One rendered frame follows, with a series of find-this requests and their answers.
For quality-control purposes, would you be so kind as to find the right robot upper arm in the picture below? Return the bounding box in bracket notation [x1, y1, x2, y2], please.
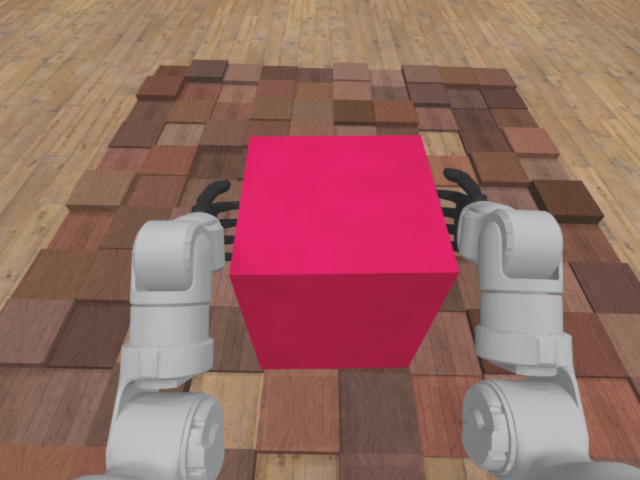
[462, 379, 640, 480]

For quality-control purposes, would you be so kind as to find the left robot forearm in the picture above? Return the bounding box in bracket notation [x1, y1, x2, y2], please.
[106, 212, 225, 469]

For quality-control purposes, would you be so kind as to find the carton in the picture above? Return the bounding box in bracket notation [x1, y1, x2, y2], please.
[229, 135, 459, 370]

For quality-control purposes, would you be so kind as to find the right robot hand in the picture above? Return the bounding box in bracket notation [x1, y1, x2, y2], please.
[436, 168, 487, 252]

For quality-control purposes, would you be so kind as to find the right robot forearm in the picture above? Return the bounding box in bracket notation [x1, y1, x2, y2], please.
[457, 201, 589, 453]

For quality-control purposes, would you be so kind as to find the left robot upper arm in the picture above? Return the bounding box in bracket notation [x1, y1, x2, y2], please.
[73, 392, 225, 480]

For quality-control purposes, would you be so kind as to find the left robot hand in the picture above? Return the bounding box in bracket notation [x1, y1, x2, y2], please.
[191, 180, 240, 261]

